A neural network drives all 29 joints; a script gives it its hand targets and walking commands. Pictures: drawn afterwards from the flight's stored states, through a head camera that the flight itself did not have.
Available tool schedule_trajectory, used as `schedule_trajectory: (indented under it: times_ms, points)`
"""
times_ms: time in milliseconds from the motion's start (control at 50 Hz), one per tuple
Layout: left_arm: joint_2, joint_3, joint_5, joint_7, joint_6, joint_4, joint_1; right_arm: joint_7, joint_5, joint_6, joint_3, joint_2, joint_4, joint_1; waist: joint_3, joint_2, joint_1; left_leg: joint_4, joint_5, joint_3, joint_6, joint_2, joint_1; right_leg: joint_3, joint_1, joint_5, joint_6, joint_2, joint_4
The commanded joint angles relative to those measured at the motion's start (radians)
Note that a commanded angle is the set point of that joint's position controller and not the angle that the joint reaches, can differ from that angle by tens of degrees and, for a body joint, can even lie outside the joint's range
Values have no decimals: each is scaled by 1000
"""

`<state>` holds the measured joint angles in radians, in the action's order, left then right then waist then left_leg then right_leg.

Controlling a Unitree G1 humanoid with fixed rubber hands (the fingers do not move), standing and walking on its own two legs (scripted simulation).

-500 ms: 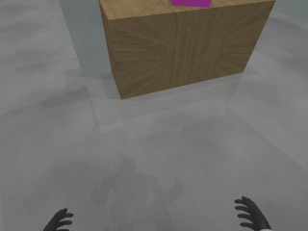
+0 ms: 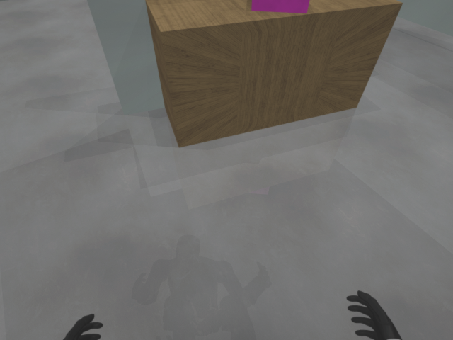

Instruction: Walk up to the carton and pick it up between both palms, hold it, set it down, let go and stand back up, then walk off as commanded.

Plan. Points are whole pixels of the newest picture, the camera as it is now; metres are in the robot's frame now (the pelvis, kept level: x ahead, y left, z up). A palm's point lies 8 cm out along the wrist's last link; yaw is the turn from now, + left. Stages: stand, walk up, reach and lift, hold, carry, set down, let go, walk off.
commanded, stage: walk up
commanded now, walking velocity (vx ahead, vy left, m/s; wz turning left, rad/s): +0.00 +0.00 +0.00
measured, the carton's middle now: out of the picture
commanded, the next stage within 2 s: none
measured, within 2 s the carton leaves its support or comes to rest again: neither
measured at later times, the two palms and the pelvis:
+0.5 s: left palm (132, 276) +0.23 +0.18 -0.03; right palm out of the picture +0.14 -0.44 -0.10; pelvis +0.08 -0.12 -0.01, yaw -1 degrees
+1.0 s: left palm (144, 251) +0.29 +0.18 -0.06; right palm (419, 220) +0.39 -0.44 -0.08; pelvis +0.28 -0.14 +0.00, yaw +3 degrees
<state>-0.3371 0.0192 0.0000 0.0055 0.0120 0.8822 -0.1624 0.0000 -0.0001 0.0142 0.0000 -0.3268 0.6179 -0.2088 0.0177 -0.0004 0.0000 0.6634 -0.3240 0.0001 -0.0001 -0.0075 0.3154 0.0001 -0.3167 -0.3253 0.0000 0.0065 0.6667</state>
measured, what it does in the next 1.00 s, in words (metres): walks ahead: right foot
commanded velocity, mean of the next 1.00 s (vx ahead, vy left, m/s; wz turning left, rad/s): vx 0.00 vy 0.00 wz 0.00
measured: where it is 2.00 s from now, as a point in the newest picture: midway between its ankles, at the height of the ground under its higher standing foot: (264, 229)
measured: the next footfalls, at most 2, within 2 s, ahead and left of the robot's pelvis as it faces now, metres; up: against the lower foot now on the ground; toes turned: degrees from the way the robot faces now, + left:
right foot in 0.40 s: +0.21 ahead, -0.22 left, +0.00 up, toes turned -5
left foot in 1.06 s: +0.48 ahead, +0.02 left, +0.00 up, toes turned +1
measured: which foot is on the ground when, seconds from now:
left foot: down 0.00-0.42, up 0.44-1.00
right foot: down 0.00-0.10, up 0.12-0.38, down 0.40-1.00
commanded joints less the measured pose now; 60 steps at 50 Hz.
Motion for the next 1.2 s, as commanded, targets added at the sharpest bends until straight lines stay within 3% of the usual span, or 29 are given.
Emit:
schedule_trajectory:
  times_ms: [0,40,60,100,120,180,340,380,400,420,440,480,500,540,600,620,640,760,800,840,920,980,1020,1040,1060,1080,1100,1120,1180]
  points:
    - [-183,49,13,3,39,-84,67,-14,-20,41,-51,-197,10,89,-71,-66,-6,-198,119,97,58,-102,-60,-100,86,135,59,101,-195]
    - [-181,47,19,3,42,-85,97,-13,-16,43,-56,-206,23,73,-57,-35,-3,-197,150,84,55,-95,-60,-102,82,206,59,105,-185]
    - [-263,95,56,33,41,-205,56,-2,1,53,-103,-325,9,-96,-123,30,29,-243,-283,274,126,-124,-124,-49,17,-282,85,94,-48]
    - [-219,99,60,64,26,-294,186,-10,-34,63,-138,-393,26,-216,75,-149,113,-469,-639,651,256,-319,-358,-3,-529,-282,31,20,225]
    - [-238,114,68,66,30,-332,210,-26,-36,73,-145,-376,22,-262,120,-59,127,-496,-609,718,282,-354,-386,-71,-635,-197,17,74,330]
    - [-233,113,72,85,37,-361,124,-36,-42,87,-142,-368,-25,-203,2,-31,60,-449,-446,593,272,-320,-375,-114,-551,-87,6,122,355]
    - [-259,120,32,117,19,-408,51,-18,-27,84,-142,-430,-91,-99,54,-122,6,-409,-309,264,184,-255,1,-54,-84,1,18,127,17]
    - [-260,128,29,100,23,-348,-161,-10,-27,72,-120,-373,-84,-94,-34,-69,-81,-181,-242,151,126,-192,177,-26,307,83,33,74,-58]
    - [-327,151,31,79,33,-297,-311,0,-29,60,-95,-307,-92,-92,-105,133,-155,182,-256,71,93,-80,333,-87,543,-51,31,64,-97]
    - [-426,177,52,54,43,-326,-400,2,9,52,-54,-197,-153,-61,-147,434,-204,552,-346,54,50,57,572,-547,523,-598,48,349,-376]
    - [-473,188,38,40,43,-384,-312,-14,8,42,-78,-251,-151,-95,-115,280,-143,687,-255,224,47,38,571,-766,363,-806,96,428,-503]
    - [-411,166,26,20,45,-416,-152,-8,18,21,-103,-327,-84,-169,59,134,-24,679,-66,183,12,-46,472,-534,109,-730,46,362,-502]
    - [-368,154,24,13,48,-432,-103,2,14,19,-116,-335,-49,-224,76,123,17,616,-3,133,-9,-63,388,-394,62,-576,37,290,-486]
    - [-335,148,31,14,51,-438,-98,16,12,-2,-123,-323,3,-270,61,159,27,559,72,112,-25,-26,295,-211,30,-393,-9,209,-480]
    - [-340,152,35,16,58,-437,-171,24,17,-16,-117,-298,-15,-204,89,119,-9,544,127,121,-25,-12,314,-205,32,-401,-12,223,-500]
    - [-326,147,37,12,58,-434,-187,24,5,-17,-113,-298,-21,-200,80,82,-3,545,127,121,-27,-4,354,-206,77,-420,24,244,-499]
    - [-337,155,28,11,57,-434,-203,24,18,-19,-113,-305,-15,-202,100,110,-16,518,147,130,-31,-6,372,-187,104,-375,-19,228,-509]
    - [-327,152,39,3,53,-428,-310,29,-5,-15,-102,-290,-56,-112,156,96,-70,384,140,104,-27,-6,503,-176,236,-329,75,273,-508]
    - [-319,157,41,2,50,-425,-332,26,-3,-10,-97,-281,-65,-102,166,76,-78,310,141,104,-13,-2,515,-162,298,-189,62,279,-488]
    - [-327,157,44,4,44,-425,-332,29,-6,-5,-84,-270,-94,-60,116,106,-96,231,106,67,-8,-10,499,-103,370,-119,105,257,-452]
    - [-306,138,46,2,37,-410,-366,26,-17,14,-69,-240,-128,29,107,119,-116,18,144,-36,25,-21,413,0,416,267,109,274,-346]
    - [-309,125,42,10,34,-419,-314,8,-28,27,-75,-235,-100,-2,65,125,-77,-60,180,-75,44,16,223,51,365,385,115,270,-238]
    - [-291,115,37,17,27,-431,-253,-10,-31,36,-99,-276,-43,-216,-26,66,58,-102,241,-75,77,64,-73,120,260,523,99,227,58]
    - [-251,104,28,24,29,-447,-260,-24,-34,45,-122,-334,-7,-359,-112,0,129,-80,178,52,114,28,-322,127,52,383,77,156,332]
    - [-207,88,40,33,33,-455,-298,-35,-36,44,-157,-436,-6,-422,-168,-119,134,-151,-148,463,191,-164,-465,100,-199,84,51,51,550]
    - [-271,117,35,42,22,-504,-248,-40,-22,34,-158,-494,-44,-364,-94,-124,117,-390,-452,926,301,-329,-395,-18,-405,-223,18,-24,673]
    - [-343,133,34,39,10,-504,-201,-42,-8,25,-154,-469,-63,-310,-46,-40,110,-406,-532,913,334,-339,-378,-88,-451,-221,20,31,715]
    - [-322,122,31,41,13,-496,-165,-44,-20,30,-143,-453,-62,-286,-9,-47,106,-343,-388,751,332,-312,-376,-80,-531,-219,24,70,731]
    - [-287,117,58,58,12,-426,-167,-49,-28,61,-119,-383,-50,-233,50,-18,30,-344,-265,579,260,-229,-105,-99,-411,-152,40,131,553]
